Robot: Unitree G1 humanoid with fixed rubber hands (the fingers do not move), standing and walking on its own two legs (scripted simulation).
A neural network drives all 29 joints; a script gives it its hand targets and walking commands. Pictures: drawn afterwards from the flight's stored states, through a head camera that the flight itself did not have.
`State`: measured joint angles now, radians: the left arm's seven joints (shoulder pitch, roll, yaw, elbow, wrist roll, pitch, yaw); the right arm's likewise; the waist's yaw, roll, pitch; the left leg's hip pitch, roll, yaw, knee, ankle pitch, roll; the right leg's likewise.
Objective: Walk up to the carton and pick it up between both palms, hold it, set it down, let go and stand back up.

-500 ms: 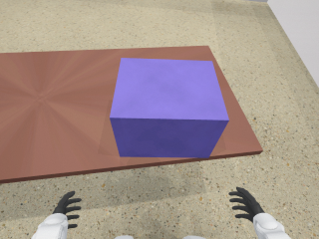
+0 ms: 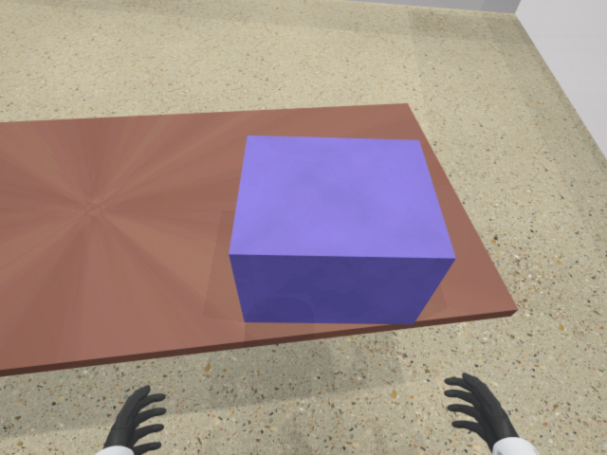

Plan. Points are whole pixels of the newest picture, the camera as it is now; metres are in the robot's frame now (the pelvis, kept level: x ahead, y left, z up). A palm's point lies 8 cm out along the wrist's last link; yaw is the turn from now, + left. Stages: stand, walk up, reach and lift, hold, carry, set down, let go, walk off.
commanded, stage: reach and lift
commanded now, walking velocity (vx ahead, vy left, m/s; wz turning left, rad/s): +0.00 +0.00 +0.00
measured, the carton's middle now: (331, 231) +0.44 -0.02 +0.01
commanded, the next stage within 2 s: none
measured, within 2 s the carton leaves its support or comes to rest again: neither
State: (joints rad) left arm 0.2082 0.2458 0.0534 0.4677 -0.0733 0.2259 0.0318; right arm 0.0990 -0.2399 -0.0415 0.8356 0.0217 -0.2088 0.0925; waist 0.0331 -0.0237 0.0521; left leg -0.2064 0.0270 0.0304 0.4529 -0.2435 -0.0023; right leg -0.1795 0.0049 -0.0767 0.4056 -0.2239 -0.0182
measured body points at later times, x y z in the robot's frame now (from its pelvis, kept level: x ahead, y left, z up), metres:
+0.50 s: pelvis +0.00 +0.00 +0.00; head +0.00 +0.01 +0.45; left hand +0.16 +0.24 -0.07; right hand +0.17 -0.25 -0.06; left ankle +0.00 +0.12 -0.74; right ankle +0.00 -0.11 -0.74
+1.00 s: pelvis +0.00 +0.00 +0.00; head -0.01 +0.01 +0.45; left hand +0.18 +0.25 -0.03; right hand +0.18 -0.25 -0.03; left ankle +0.00 +0.12 -0.74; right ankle +0.00 -0.11 -0.74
